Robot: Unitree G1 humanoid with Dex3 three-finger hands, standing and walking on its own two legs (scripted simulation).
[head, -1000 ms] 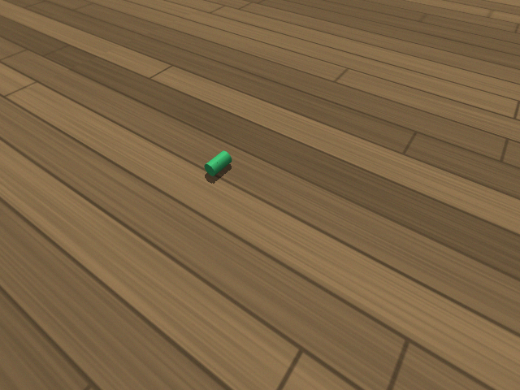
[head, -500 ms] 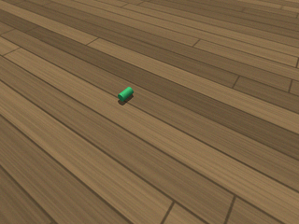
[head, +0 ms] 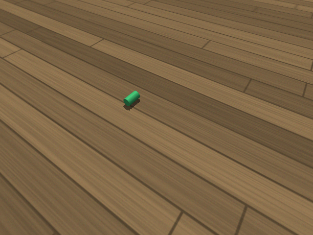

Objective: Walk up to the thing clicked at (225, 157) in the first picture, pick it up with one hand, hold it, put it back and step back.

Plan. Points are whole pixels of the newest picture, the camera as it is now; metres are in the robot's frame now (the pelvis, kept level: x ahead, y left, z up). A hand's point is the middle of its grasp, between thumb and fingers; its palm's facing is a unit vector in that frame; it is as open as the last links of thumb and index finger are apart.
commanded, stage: stand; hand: left
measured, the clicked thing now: (131, 98) +1.34 +0.22 -0.74
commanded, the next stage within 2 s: walk up in 0.12 s
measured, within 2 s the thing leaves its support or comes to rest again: neither
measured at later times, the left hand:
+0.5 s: hand out of the picture +0.09 +0.35 -0.19, palm faces +0.25 -0.91 -0.32, open 7.4 cm
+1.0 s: hand (74, 185) +0.31 +0.28 -0.15, palm faces +0.47 -0.81 -0.34, open 7.4 cm
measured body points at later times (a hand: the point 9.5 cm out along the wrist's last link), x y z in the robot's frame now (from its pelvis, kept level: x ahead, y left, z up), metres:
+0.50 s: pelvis +0.08 +0.04 -0.03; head +0.07 +0.09 +0.41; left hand +0.08 +0.40 -0.17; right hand +0.23 -0.30 -0.09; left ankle +0.10 +0.16 -0.75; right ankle +0.04 -0.10 -0.69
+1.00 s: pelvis +0.35 -0.01 -0.02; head +0.37 +0.00 +0.42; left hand +0.28 +0.32 -0.12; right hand +0.57 -0.27 -0.13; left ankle +0.24 +0.11 -0.67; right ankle +0.43 -0.09 -0.75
